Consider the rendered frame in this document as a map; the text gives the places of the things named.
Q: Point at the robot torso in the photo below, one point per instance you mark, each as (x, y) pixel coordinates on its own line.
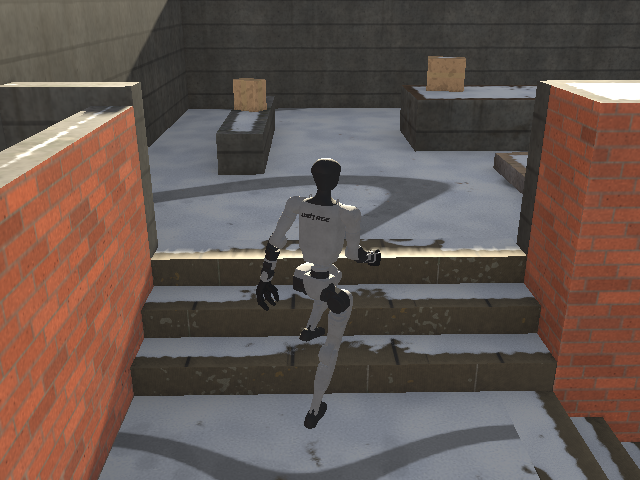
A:
(321, 239)

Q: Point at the robot left forearm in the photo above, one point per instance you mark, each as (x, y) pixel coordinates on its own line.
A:
(269, 263)

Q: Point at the right robot hand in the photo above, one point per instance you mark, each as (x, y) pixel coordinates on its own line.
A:
(378, 258)

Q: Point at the robot right forearm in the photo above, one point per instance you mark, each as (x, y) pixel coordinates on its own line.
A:
(363, 258)

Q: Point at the right robot upper arm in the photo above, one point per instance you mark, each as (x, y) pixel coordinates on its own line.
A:
(351, 217)

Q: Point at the humanoid robot head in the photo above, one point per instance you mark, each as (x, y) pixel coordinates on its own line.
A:
(326, 172)

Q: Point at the left robot hand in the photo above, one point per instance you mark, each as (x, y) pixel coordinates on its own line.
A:
(266, 288)

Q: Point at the left robot upper arm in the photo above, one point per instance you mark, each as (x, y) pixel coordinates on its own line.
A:
(278, 238)

